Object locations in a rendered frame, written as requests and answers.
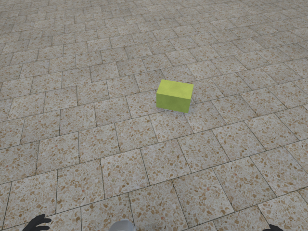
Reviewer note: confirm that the robot left thigh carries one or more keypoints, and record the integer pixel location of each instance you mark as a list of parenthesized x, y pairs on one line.
[(123, 225)]

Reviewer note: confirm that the carton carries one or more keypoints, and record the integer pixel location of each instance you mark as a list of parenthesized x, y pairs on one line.
[(174, 95)]

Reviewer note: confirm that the robot left hand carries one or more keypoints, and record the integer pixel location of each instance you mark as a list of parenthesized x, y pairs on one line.
[(31, 226)]

